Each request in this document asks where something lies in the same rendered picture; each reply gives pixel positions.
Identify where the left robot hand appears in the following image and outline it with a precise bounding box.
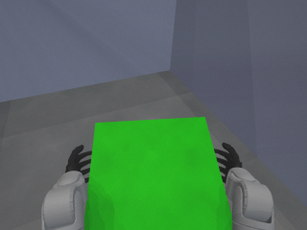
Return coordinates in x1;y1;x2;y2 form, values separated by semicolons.
65;145;92;183

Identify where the robot left forearm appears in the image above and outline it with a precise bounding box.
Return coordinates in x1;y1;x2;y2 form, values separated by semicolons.
41;171;88;230

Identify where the right robot hand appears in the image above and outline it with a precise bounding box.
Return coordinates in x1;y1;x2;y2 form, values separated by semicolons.
214;143;243;183

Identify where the carton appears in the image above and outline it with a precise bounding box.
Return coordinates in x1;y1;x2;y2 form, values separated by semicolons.
84;117;233;230

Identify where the robot right forearm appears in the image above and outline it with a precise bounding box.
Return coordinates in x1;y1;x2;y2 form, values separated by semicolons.
225;167;274;230

